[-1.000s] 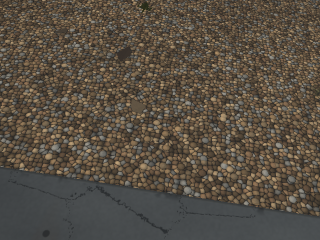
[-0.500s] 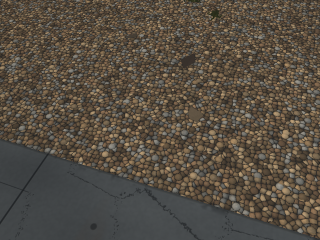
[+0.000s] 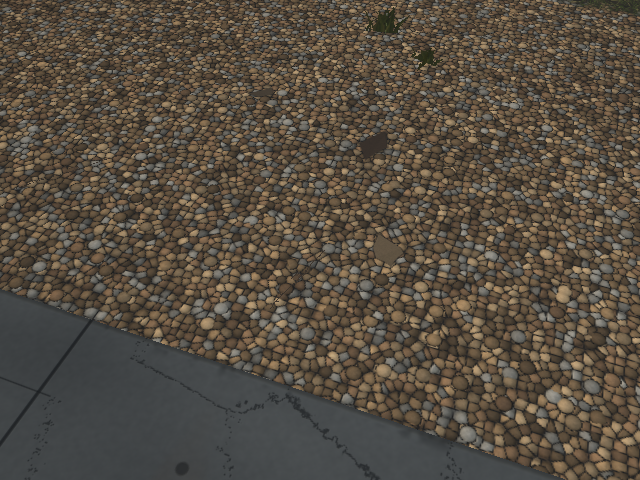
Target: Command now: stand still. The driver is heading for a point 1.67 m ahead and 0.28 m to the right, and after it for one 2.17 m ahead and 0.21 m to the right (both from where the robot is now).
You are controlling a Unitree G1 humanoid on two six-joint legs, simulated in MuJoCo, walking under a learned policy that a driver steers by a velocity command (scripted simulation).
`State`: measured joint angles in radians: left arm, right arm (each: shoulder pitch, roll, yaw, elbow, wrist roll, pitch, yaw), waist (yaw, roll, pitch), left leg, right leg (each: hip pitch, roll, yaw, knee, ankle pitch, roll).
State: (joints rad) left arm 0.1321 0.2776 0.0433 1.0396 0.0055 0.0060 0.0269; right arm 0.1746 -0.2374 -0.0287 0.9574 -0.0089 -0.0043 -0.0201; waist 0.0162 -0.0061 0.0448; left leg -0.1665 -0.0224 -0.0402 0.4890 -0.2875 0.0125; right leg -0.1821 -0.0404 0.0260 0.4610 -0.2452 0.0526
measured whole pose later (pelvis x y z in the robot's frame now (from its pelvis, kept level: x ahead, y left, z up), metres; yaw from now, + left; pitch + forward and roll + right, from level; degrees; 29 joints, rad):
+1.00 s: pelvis +0.02 -0.02 -0.01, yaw -1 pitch +0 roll +0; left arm 0.31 0.22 0.02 1.10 -0.02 -0.04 0.03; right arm 0.32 -0.22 -0.03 1.07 0.02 -0.03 -0.03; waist 0.00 0.01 -0.01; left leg -0.20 0.00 -0.04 0.57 -0.38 0.02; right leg -0.27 -0.01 0.01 0.66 -0.44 -0.03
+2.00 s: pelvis +0.53 -0.03 -0.01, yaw -1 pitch +2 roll +2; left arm 0.03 0.23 0.04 0.83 -0.02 -0.10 -0.03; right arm 0.40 -0.25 -0.05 1.03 0.02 -0.08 -0.01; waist -0.08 -0.03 0.01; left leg 0.08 -0.04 0.04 0.23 -0.34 0.01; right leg -0.57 -0.07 -0.01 0.52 0.00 -0.04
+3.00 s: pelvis +1.09 -0.02 +0.00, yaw -12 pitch +1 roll +2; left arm 0.13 0.25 0.08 0.86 -0.02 -0.04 -0.02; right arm 0.31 -0.24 -0.07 0.99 -0.01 -0.10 -0.02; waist -0.06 -0.03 0.01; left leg 0.05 -0.04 0.24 0.21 -0.27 0.03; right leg -0.69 -0.12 0.03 0.74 0.04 -0.04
